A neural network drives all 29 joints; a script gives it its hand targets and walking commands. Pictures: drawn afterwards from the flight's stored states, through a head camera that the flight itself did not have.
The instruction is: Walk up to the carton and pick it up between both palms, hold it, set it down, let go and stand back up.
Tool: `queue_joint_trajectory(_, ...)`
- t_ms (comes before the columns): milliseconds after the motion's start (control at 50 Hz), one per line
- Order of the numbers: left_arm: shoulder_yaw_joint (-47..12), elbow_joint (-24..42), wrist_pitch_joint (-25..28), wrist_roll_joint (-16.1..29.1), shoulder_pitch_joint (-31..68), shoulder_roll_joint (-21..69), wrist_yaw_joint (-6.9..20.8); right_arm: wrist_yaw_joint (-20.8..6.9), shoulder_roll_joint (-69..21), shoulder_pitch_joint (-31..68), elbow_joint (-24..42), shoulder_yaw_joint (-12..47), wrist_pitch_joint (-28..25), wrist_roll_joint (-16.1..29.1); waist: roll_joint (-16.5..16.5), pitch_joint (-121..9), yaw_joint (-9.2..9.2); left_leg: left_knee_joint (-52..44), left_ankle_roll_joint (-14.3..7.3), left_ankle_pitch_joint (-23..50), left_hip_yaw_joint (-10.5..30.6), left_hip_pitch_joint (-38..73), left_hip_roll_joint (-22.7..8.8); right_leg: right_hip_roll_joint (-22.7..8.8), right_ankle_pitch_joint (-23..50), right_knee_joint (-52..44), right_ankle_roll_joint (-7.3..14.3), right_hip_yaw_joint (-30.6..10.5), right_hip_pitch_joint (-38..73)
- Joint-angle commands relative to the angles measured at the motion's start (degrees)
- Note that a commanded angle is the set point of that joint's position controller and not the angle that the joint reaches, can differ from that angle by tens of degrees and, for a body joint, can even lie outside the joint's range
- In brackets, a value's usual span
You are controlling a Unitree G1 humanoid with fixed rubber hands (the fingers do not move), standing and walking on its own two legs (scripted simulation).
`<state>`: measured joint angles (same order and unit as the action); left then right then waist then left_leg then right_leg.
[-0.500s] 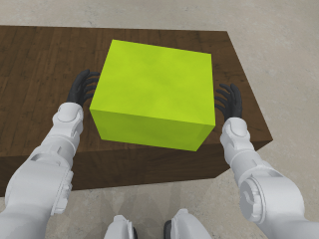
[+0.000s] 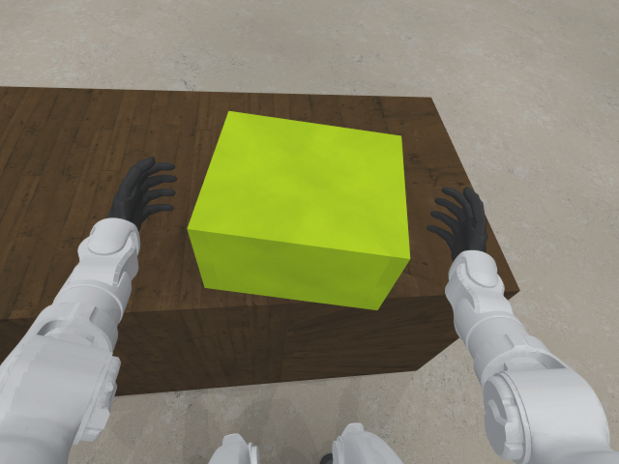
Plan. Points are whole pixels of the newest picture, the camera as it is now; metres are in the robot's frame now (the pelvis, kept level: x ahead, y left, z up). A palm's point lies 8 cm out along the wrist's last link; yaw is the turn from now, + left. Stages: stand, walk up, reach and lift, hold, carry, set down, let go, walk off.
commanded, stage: set down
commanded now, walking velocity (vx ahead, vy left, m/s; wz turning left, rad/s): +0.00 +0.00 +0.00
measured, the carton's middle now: (303, 211) +0.52 -0.04 -0.04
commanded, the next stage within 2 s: none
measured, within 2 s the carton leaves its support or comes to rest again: neither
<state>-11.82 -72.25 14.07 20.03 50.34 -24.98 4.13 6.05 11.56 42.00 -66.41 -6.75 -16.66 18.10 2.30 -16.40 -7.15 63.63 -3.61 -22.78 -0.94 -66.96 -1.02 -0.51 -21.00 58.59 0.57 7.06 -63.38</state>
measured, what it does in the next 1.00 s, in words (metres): rises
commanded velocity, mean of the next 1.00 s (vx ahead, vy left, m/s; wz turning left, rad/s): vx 0.00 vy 0.00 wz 0.00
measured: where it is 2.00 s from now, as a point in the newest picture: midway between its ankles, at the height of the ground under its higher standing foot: outside the picture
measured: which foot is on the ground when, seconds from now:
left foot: down 0.00-1.00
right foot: down 0.00-1.00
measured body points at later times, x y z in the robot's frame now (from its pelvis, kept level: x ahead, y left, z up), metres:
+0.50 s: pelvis +0.00 +0.01 +0.02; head +0.06 +0.04 +0.46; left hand +0.45 +0.22 +0.07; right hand +0.37 -0.26 +0.07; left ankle +0.06 +0.07 -0.65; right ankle +0.06 -0.12 -0.65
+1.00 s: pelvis +0.01 +0.00 +0.05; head +0.05 +0.01 +0.50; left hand +0.39 +0.24 +0.07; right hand +0.32 -0.25 +0.05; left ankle +0.06 +0.07 -0.65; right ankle +0.06 -0.12 -0.65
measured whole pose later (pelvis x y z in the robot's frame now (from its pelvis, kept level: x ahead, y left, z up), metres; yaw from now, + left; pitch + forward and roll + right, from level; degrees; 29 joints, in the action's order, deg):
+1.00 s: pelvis +0.01 +0.00 +0.05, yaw +1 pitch +12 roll -2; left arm -10.9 -59.5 17.8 23.7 25.8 -26.0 7.1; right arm 5.4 12.0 16.9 -46.8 0.0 -12.7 20.6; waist 1.9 -8.9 -6.2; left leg 48.4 -3.7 -19.5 -2.8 -40.7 0.1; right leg -0.6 -17.9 44.8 0.1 4.8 -38.5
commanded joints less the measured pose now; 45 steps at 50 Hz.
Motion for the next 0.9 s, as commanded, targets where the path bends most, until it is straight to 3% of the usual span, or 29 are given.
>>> queue_joint_trajectory(0,0.5,9.3,2.3,1.7,28.3,-9.9,-0.2,-0.6,12.3,25.2,9.8,-1.0,-1.5,0.3,9.2,-38.2,-1.82,-10.3,6.7,13.5,7.9,37.0,0.6,2.7,13.0,-6.8,-0.5,-2.5,13.6)
queue_joint_trajectory(260,-0.9,11.0,0.6,3.2,23.5,-12.1,0.3,-2.4,15.3,19.7,12.1,1.6,0.9,3.8,9.3,-33.0,-0.99,-13.8,6.2,10.9,9.3,39.9,-0.1,2.6,12.0,-8.4,-0.4,-2.9,16.0)
queue_joint_trajectory(460,-2.6,12.4,0.8,5.7,20.1,-12.4,0.3,-3.5,16.3,16.5,16.5,2.1,3.1,4.2,8.1,-28.9,-1.45,-18.1,5.7,8.0,10.6,41.8,-1.0,2.2,11.6,-10.6,-0.3,-3.0,18.5)
queue_joint_trajectory(880,3.4,18.9,5.6,4.1,-1.7,-13.1,2.5,-1.0,10.1,-4.0,27.2,4.5,1.9,2.9,4.6,-17.1,0.67,-26.2,5.4,8.7,9.2,45.0,-0.2,1.3,13.7,-18.5,0.4,-5.5,32.4)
